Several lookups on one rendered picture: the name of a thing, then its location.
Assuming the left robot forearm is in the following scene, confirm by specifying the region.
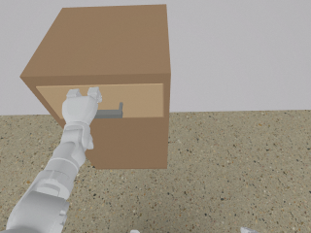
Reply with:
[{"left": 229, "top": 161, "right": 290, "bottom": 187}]
[{"left": 6, "top": 121, "right": 90, "bottom": 230}]

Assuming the left robot upper arm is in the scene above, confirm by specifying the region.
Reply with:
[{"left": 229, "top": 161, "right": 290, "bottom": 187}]
[{"left": 0, "top": 190, "right": 70, "bottom": 233}]

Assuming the drawer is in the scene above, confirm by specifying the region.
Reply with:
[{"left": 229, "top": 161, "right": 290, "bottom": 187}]
[{"left": 36, "top": 83, "right": 163, "bottom": 118}]

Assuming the left robot hand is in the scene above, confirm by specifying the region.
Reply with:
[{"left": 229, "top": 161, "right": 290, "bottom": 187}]
[{"left": 61, "top": 86, "right": 102, "bottom": 150}]

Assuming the handle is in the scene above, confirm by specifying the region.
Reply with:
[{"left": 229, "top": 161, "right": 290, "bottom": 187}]
[{"left": 94, "top": 102, "right": 123, "bottom": 118}]

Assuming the cabinet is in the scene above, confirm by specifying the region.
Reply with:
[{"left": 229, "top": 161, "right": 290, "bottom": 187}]
[{"left": 19, "top": 4, "right": 171, "bottom": 170}]

